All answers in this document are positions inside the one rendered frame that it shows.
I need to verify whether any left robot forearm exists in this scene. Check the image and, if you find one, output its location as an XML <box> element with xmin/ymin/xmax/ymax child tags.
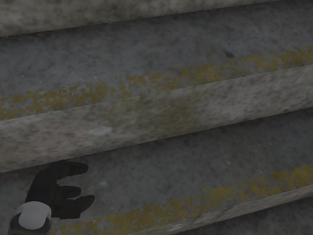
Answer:
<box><xmin>7</xmin><ymin>201</ymin><xmax>52</xmax><ymax>235</ymax></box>

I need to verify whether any left robot hand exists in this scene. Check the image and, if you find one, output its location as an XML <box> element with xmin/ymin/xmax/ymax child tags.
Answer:
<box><xmin>24</xmin><ymin>160</ymin><xmax>95</xmax><ymax>219</ymax></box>

